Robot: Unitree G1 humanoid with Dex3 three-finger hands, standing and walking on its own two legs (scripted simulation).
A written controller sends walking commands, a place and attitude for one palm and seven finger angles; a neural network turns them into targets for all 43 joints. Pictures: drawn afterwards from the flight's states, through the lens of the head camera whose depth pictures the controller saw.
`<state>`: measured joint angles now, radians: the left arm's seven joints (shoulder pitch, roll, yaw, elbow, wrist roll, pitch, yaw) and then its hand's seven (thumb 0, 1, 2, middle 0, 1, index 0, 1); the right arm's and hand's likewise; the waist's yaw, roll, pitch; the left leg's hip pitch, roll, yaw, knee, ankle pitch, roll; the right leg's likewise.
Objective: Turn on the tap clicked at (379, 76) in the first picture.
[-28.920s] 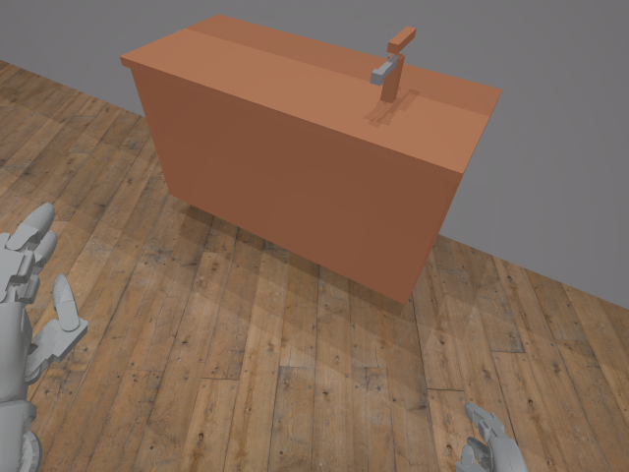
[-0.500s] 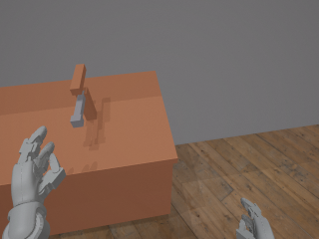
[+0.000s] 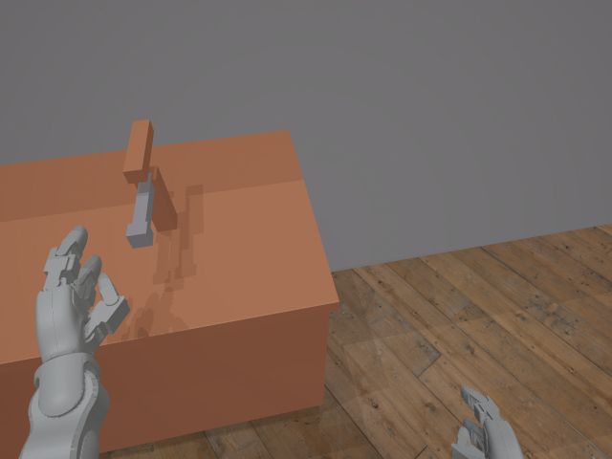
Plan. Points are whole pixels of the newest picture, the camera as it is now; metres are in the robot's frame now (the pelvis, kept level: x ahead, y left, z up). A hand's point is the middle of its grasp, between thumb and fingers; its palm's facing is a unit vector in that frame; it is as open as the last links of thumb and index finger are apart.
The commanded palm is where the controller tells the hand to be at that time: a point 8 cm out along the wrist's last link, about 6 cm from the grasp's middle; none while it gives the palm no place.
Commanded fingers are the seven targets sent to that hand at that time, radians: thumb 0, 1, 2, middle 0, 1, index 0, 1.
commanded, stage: reach beside the lever's end, fingers flat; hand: left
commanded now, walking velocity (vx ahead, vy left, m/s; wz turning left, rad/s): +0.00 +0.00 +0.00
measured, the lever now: (140, 235) +0.39 +0.29 +0.06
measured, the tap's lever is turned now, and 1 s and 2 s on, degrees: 0 0 5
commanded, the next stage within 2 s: push the lever round in 1.28 s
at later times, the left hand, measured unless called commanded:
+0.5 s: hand (120, 277) +0.31 +0.27 +0.08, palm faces +0.50 -0.86 -0.10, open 7.7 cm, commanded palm +0.27 +0.32 +0.08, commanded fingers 0.00 0.90 0.90 -0.16 -0.17 -0.16 -0.17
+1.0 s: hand (123, 252) +0.36 +0.30 +0.06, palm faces +0.50 -0.86 -0.09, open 7.8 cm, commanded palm +0.31 +0.34 +0.06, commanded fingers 0.00 0.90 0.90 -0.15 -0.15 -0.15 -0.15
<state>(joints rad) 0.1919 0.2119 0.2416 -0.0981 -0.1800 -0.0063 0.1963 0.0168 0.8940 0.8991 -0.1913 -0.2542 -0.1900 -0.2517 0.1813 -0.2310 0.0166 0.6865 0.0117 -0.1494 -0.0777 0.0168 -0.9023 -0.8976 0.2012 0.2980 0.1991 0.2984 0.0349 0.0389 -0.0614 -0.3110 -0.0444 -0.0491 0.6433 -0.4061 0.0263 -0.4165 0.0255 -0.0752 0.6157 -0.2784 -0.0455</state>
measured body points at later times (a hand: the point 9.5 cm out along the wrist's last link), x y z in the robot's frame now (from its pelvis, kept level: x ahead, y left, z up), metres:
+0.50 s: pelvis -0.01 -0.01 +0.00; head +0.02 -0.01 +0.45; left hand +0.28 +0.32 +0.09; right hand +0.14 -0.26 -0.11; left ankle -0.05 +0.10 -0.72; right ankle +0.02 -0.09 -0.72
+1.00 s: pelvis -0.01 +0.00 -0.01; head +0.05 +0.01 +0.44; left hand +0.33 +0.34 +0.07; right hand +0.09 -0.27 -0.13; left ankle -0.05 +0.10 -0.72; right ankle +0.02 -0.09 -0.72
